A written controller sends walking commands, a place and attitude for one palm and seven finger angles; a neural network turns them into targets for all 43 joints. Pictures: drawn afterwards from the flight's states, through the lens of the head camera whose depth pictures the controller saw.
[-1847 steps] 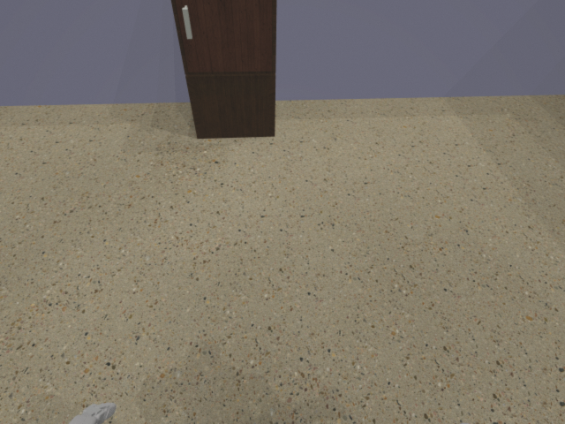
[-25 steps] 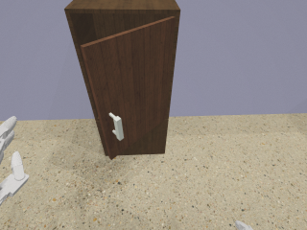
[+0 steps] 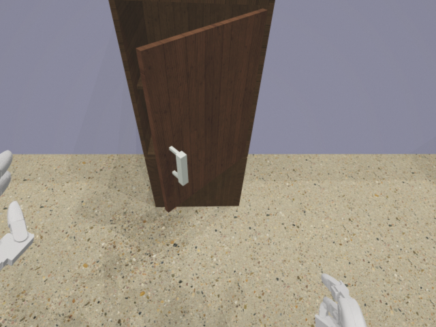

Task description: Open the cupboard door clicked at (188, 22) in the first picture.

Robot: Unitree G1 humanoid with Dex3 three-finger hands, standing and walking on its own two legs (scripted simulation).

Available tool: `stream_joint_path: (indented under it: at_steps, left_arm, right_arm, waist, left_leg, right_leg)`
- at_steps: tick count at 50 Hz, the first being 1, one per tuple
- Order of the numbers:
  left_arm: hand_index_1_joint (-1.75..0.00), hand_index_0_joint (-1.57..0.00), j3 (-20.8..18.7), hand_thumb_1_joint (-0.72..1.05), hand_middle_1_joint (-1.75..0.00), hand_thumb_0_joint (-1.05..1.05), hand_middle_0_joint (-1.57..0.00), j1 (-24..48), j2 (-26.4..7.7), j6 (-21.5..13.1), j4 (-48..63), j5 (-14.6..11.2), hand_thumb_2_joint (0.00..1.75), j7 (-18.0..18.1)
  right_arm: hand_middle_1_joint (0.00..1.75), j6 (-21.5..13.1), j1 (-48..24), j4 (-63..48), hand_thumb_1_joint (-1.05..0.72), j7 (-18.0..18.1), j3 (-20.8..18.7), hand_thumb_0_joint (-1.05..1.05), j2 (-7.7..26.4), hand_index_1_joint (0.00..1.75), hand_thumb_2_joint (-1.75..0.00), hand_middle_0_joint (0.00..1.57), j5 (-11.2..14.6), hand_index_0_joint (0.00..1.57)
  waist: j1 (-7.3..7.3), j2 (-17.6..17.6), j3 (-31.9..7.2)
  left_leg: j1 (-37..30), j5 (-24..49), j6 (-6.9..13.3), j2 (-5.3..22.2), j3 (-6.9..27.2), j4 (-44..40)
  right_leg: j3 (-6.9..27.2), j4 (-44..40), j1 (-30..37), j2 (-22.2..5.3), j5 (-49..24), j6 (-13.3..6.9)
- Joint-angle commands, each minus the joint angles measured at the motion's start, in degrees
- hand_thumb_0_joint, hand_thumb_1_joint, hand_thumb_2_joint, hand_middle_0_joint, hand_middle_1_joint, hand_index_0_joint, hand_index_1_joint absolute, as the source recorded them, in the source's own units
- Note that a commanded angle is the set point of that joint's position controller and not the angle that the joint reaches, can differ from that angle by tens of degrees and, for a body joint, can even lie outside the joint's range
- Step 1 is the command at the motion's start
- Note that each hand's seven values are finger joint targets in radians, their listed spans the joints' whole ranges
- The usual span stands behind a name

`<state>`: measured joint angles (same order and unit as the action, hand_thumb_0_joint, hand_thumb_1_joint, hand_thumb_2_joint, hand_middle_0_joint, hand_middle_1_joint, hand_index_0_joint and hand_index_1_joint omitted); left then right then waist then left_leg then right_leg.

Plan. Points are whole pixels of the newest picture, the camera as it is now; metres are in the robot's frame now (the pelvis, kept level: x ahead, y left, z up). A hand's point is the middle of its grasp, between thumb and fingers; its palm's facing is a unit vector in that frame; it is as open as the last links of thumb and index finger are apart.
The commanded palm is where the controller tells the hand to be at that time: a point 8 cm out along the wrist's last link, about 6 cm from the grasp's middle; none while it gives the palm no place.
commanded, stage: stop stepping back and stand still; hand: left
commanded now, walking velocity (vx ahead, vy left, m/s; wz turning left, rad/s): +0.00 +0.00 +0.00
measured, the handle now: (178, 165) +0.57 +0.16 -0.11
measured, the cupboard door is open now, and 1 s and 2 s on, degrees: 43 43 43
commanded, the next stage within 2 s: let the arm hang, fingers relaxed in 0.46 s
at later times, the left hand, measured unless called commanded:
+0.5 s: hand (19, 234) +0.20 +0.29 +0.15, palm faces +0.41 -0.78 -0.47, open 7.4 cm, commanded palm +0.14 +0.32 +0.17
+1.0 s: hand out of the picture -0.01 +0.18 -0.18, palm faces +0.03 -0.98 -0.18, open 7.1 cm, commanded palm none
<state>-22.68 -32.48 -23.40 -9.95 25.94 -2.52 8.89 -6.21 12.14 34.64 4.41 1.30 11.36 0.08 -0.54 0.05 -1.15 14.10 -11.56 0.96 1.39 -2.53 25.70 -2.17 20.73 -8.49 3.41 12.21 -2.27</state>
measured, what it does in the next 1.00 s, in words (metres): stands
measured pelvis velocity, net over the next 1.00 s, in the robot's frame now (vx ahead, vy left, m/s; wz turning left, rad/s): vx -0.01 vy -0.01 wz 0.03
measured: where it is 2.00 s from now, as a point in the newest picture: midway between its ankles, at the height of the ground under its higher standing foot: outside the picture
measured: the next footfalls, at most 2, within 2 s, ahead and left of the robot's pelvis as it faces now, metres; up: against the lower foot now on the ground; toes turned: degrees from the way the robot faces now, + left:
none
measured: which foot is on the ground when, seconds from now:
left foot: down 0.00-1.00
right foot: down 0.00-1.00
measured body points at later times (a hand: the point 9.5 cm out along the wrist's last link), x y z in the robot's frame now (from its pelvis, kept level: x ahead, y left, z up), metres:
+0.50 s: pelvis +0.00 +0.02 +0.00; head +0.01 +0.02 +0.45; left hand +0.17 +0.33 +0.18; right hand +0.16 -0.21 -0.08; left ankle +0.02 +0.10 -0.74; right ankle -0.01 -0.09 -0.74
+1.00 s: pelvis -0.01 -0.01 +0.00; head +0.01 +0.01 +0.44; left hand -0.01 +0.23 -0.17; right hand +0.01 -0.27 -0.14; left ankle +0.02 +0.10 -0.74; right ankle -0.01 -0.09 -0.74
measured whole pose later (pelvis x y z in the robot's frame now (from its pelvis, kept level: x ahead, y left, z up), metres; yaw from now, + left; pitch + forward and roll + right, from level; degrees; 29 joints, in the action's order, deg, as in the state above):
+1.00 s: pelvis -0.01 -0.01 +0.00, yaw +2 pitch -1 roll -1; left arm 0.1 -17.1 -12.2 1.9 -57.5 0.7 0.6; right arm 1.4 15.5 60.1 1.1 0.7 13.1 -1.2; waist 0.0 2.1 3.5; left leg 15.0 -11.2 0.7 0.3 -1.1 27.3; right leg -3.8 25.7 -10.3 2.4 14.3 -3.0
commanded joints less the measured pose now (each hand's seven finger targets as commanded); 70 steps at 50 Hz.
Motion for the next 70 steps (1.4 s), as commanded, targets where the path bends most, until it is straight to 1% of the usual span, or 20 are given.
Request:
stream_joint_path:
  at_steps: [1, 6, 13, 19, 27, 28, 29, 30, 32, 33, 35, 37, 38, 42, 46, 52, 53, 57, 64, 70]
  left_arm:
    - [-0.30, -0.20, -4.25, 0.90, -0.30, 0.00, -0.20, 6.10, -8.17, -3.30, 10.02, 0.27, 0.90, 1.07]
    - [-0.30, -0.20, -4.44, 0.90, -0.30, 0.00, -0.20, 5.72, -8.45, -2.98, 9.93, 0.58, 0.90, 1.20]
    - [-0.30, -0.20, -7.36, 0.90, -0.30, 0.00, -0.20, 2.72, -10.74, -3.31, 12.52, 0.46, 0.90, 1.41]
    - [-0.30, -0.20, -6.13, 0.90, -0.30, 0.00, -0.20, 1.20, -8.82, -3.45, 11.09, 0.14, 0.90, 1.21]
    - [-0.30, -0.20, -5.33, 0.90, -0.30, 0.00, -0.20, 2.64, -8.47, -3.15, 9.62, 0.24, 0.90, 1.10]
    - [-0.30, -0.20, 19.76, 0.90, -0.30, 0.00, -0.20, 7.45, 2.84, 2.40, -33.04, 2.64, 0.90, -5.94]
    - [-0.30, -0.20, 16.45, 0.90, -0.30, 0.00, -0.20, 7.86, 1.19, 7.84, -35.47, 3.72, 0.90, -7.62]
    - [-0.30, -0.20, 16.37, 0.90, -0.30, 0.00, -0.20, 7.89, 1.28, 9.44, -34.47, 3.93, 0.90, -8.04]
    - [-0.30, -0.20, 16.80, 0.90, -0.30, 0.00, -0.20, 10.55, 1.37, 9.07, -39.74, 4.40, 0.90, -8.41]
    - [-0.30, -0.20, 17.32, 0.90, -0.30, 0.00, -0.20, 11.32, 0.71, 8.82, -42.90, 4.65, 0.90, -8.51]
    - [-0.30, -0.20, 17.77, 0.90, -0.30, 0.00, -0.20, 13.57, -0.25, 8.65, -49.64, 4.77, 0.90, -8.73]
    - [-0.30, -0.20, 18.37, 0.90, -0.30, 0.00, -0.20, 16.28, -0.97, 8.74, -56.38, 4.54, 0.90, -8.55]
    - [-0.30, -0.20, 18.98, 0.90, -0.30, 0.00, -0.20, 17.35, -0.74, 8.93, -59.24, 4.36, 0.90, -8.35]
    - [-0.30, -0.20, 20.76, 0.90, -0.30, 0.00, -0.20, 17.24, 1.80, 9.63, -69.67, 3.60, 0.90, -7.84]
    - [-0.30, -0.20, 20.65, 0.90, -0.30, 0.00, -0.20, 15.26, 3.55, 9.60, -77.71, 3.21, 0.90, -7.70]
    - [-0.30, -0.20, 21.48, 0.90, -0.30, 0.00, -0.20, 15.29, 4.54, 9.42, -84.65, 2.88, 0.90, -7.81]
    - [-0.30, -0.20, 21.46, 0.90, -0.30, 0.00, -0.20, 15.12, 4.57, 9.38, -85.54, 2.86, 0.90, -7.75]
    - [-0.30, -0.20, 21.78, 0.90, -0.30, 0.00, -0.20, 14.55, 6.24, 9.69, -87.67, 2.82, 0.90, -7.50]
    - [-0.30, -0.20, 21.84, 0.90, -0.30, 0.00, -0.20, 12.86, 8.17, 9.69, -89.27, 2.70, 0.90, -6.96]
    - [-0.30, -0.20, 21.89, 0.90, -0.30, 0.00, -0.20, 11.63, 9.74, 9.38, -89.75, 2.64, 0.90, -6.67]
  right_arm:
    - [0.30, -3.04, -4.44, -7.83, -0.90, 0.68, -2.86, 0.00, 7.51, 0.30, -0.90, 0.20, 0.00, 0.20]
    - [0.30, -3.34, -4.53, -7.78, -0.90, 0.69, -2.99, 0.00, 7.65, 0.30, -0.90, 0.20, 0.02, 0.20]
    - [0.30, -3.52, -4.72, -7.97, -0.90, 0.71, -3.03, 0.00, 7.53, 0.30, -0.90, 0.20, -0.21, 0.20]
    - [0.30, -3.44, -4.36, -7.71, -0.90, 0.55, -2.89, 0.00, 7.40, 0.30, -0.90, 0.20, -0.12, 0.20]
    - [0.30, -2.85, -4.21, -7.35, -0.90, 0.58, -3.22, 0.00, 7.71, 0.30, -0.90, 0.20, 0.02, 0.20]
    - [0.30, -7.16, -8.06, 6.96, -0.90, -5.25, -4.79, 0.00, 13.24, 0.30, -0.90, 0.20, 0.88, 0.20]
    - [0.30, -2.17, -1.84, 8.60, -0.90, -5.27, -5.73, 0.00, 15.62, 0.30, -0.90, 0.20, -0.23, 0.20]
    - [0.30, -0.60, -0.31, 7.10, -0.90, -4.86, -5.61, 0.00, 14.95, 0.30, -0.90, 0.20, -0.22, 0.20]
    - [0.30, 0.96, -1.75, 8.01, -0.90, -4.51, -4.66, 0.00, 14.72, 0.30, -0.90, 0.20, -0.88, 0.20]
    - [0.30, 1.52, -2.67, 8.07, -0.90, -4.46, -4.32, 0.00, 14.80, 0.30, -0.90, 0.20, -1.15, 0.20]
    - [0.30, 2.26, -3.68, 9.09, -0.90, -4.42, -3.94, 0.00, 14.64, 0.30, -0.90, 0.20, -1.53, 0.20]
    - [0.30, 3.23, -3.50, 10.92, -0.90, -4.32, -3.75, 0.00, 14.01, 0.30, -0.90, 0.20, -1.52, 0.20]
    - [0.30, 3.83, -3.25, 11.75, -0.90, -4.27, -3.45, 0.00, 13.32, 0.30, -0.90, 0.20, -1.53, 0.20]
    - [0.30, 5.15, -2.61, 16.18, -0.90, -3.84, -2.14, 0.00, 9.92, 0.30, -0.90, 0.20, -1.68, 0.20]
    - [0.30, 5.84, -0.23, 20.08, -0.90, -3.14, -1.91, 0.00, 7.73, 0.30, -0.90, 0.20, -1.56, 0.20]
    - [0.30, 6.44, 4.79, 24.84, -0.90, -2.58, -2.04, 0.00, 7.13, 0.30, -0.90, 0.20, -1.32, 0.20]
    - [0.30, 6.56, 5.25, 25.17, -0.90, -2.53, -2.15, 0.00, 7.14, 0.30, -0.90, 0.20, -1.24, 0.20]
    - [0.30, 6.75, 8.00, 27.30, -0.90, -2.44, -1.94, 0.00, 5.65, 0.30, -0.90, 0.20, -1.43, 0.20]
    - [0.30, 6.61, 10.33, 29.34, -0.90, -2.37, -1.48, 0.00, 2.75, 0.30, -0.90, 0.20, -1.44, 0.20]
    - [0.30, 6.19, 10.82, 30.32, -0.90, -2.11, -1.29, 0.00, 1.00, 0.30, -0.90, 0.20, -1.39, 0.20]
  waist:
    - [1.15, -6.47, -0.34]
    - [0.73, -3.60, -1.88]
    - [0.22, -5.86, -4.24]
    - [0.44, -5.58, -2.82]
    - [0.50, -3.90, -3.75]
    - [2.52, -2.24, 2.64]
    - [2.02, -2.19, -1.18]
    - [2.20, -2.65, -1.35]
    - [1.46, -1.57, -2.40]
    - [0.80, 2.75, -3.47]
    - [0.47, 8.19, -4.89]
    - [0.95, 11.30, -5.74]
    - [1.18, 10.16, -4.84]
    - [0.79, -4.58, -2.18]
    - [0.51, -11.26, -0.02]
    - [1.22, -4.19, 4.10]
    - [1.12, -1.33, 4.79]
    - [1.51, 2.01, 6.90]
    - [1.26, 3.14, 6.88]
    - [0.86, 0.35, 7.45]
  left_leg:
    - [-0.85, -3.02, -0.37, 2.75, 4.86, -9.06]
    - [-0.64, -4.02, -0.32, 2.45, 4.85, -9.86]
    - [0.24, -1.35, -0.70, 2.53, 5.26, -10.38]
    - [0.42, 1.27, -1.16, 2.75, 5.37, -10.01]
    - [-2.40, 6.27, -1.09, 2.22, 3.85, -7.99]
    - [-0.57, 19.58, -1.07, 3.46, 5.26, 1.62]
    - [-3.87, 22.40, -0.75, 5.00, 5.48, 1.26]
    - [-4.59, 22.31, -0.04, 5.26, 5.63, 1.83]
    - [0.53, 18.06, 2.98, 7.20, 9.02, -0.94]
    - [0.67, 17.22, 3.23, 7.13, 9.59, -1.41]
    - [0.78, 13.02, 3.21, 5.61, 9.39, -0.59]
    - [-1.91, 11.45, 2.35, 3.67, 7.60, 1.44]
    - [-2.85, 10.28, 1.82, 2.96, 7.17, 1.47]
    - [-2.78, 7.81, 1.36, 3.29, 7.26, -2.15]
    - [-1.06, 2.74, 1.02, 3.50, 7.69, -3.97]
    - [-1.64, -0.74, 0.77, 3.71, 7.31, -4.82]
    - [-2.25, -1.01, 0.82, 3.70, 7.15, -4.65]
    - [-2.38, -2.35, 0.93, 3.45, 6.63, -5.22]
    - [-2.35, -0.28, 1.03, 3.42, 5.85, -5.51]
    - [-2.12, 2.43, 0.92, 3.61, 5.70, -5.98]
  right_leg:
    - [4.08, -4.97, -1.66, -2.81, -0.13, 2.95]
    - [3.52, -5.16, 0.29, -2.73, -0.41, 3.09]
    - [2.57, -2.88, 3.34, -2.43, -2.82, 2.95]
    - [2.23, -2.76, 2.27, -2.59, -3.65, 2.93]
    - [2.72, -3.72, 1.33, -2.90, -7.40, 3.09]
    - [-0.18, 4.23, -10.17, -6.40, -8.83, 1.39]
    - [4.93, 3.46, -10.19, -8.10, -7.70, 0.60]
    - [3.86, 4.73, -10.64, -7.09, -5.53, 0.59]
    - [3.02, 9.76, -8.46, -5.49, 0.57, 0.38]
    - [3.52, 9.52, -6.13, -5.32, 0.63, 0.24]
    - [5.55, 6.67, -3.85, -7.09, -2.65, -0.23]
    - [8.04, 4.91, -4.35, -9.46, -6.55, -1.00]
    - [8.73, 3.82, -5.29, -10.01, -6.24, -1.37]
    - [8.39, 2.51, -3.99, -9.08, -2.54, -0.85]
    - [7.99, -0.50, -1.87, -8.97, -0.29, -1.30]
    - [8.14, -4.41, -4.22, -9.38, 4.41, -1.77]
    - [8.03, -5.08, -5.06, -9.20, 5.77, -1.74]
    - [8.15, -6.05, -7.06, -9.27, 9.31, -1.56]
    - [7.51, -5.17, -6.46, -8.95, 7.53, -1.09]
    - [7.01, -3.79, -5.24, -8.73, 2.50, -0.97]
